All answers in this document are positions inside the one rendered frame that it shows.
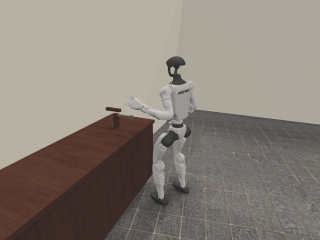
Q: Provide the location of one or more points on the robot right forearm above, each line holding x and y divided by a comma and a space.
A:
189, 112

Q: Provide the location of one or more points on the robot right foot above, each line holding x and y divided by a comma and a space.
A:
184, 189

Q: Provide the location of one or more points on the tap lever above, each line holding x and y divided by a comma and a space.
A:
125, 116

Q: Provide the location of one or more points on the left robot upper arm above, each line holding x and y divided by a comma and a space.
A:
165, 94

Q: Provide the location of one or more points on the robot left forearm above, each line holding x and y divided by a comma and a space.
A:
159, 114

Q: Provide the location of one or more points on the robot head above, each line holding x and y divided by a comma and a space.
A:
175, 62

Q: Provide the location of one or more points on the robot left hand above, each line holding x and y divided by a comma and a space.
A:
136, 103

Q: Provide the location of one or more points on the counter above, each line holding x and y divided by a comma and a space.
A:
78, 187

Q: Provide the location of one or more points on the right robot upper arm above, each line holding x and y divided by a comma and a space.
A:
193, 103

